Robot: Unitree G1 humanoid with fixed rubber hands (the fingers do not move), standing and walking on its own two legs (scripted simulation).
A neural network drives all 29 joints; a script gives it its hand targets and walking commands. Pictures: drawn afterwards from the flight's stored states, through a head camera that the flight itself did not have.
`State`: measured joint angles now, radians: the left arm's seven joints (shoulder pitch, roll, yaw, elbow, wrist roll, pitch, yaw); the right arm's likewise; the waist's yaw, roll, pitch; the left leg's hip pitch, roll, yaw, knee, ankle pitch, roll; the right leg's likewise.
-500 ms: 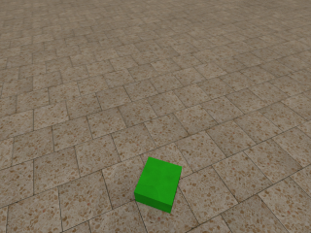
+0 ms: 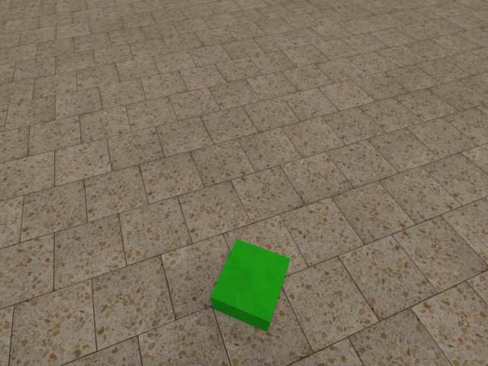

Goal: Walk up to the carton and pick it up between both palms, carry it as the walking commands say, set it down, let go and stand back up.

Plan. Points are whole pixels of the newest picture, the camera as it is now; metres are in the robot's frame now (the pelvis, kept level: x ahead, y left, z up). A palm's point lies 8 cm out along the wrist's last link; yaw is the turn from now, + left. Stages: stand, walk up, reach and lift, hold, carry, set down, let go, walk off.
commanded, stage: walk up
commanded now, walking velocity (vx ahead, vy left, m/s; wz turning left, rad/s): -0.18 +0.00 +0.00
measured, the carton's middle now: (251, 283) +0.52 -0.03 -0.70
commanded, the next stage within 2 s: none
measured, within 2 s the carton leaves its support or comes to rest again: neither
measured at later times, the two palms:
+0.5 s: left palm out of the picture -0.08 +0.31 -0.14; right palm out of the picture -0.07 -0.14 -0.12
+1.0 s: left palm out of the picture -0.13 +0.23 -0.14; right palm out of the picture -0.11 -0.19 -0.15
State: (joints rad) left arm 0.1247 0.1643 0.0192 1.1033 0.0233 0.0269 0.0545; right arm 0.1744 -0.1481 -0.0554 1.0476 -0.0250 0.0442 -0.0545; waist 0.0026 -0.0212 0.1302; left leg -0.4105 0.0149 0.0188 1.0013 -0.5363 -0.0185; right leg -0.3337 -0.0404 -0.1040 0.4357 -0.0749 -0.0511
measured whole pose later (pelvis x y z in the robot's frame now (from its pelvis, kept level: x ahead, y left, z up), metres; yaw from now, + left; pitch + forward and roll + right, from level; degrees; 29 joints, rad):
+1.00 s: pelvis -0.09 +0.02 +0.01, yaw -1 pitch -1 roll +0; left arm 0.34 0.10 0.00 1.16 0.01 -0.01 0.04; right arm 0.26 -0.14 -0.04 1.16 -0.02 0.01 -0.03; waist -0.01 0.02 0.05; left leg -0.22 0.03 0.05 0.37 -0.13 -0.01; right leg -0.08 0.04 -0.04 0.37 -0.27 -0.06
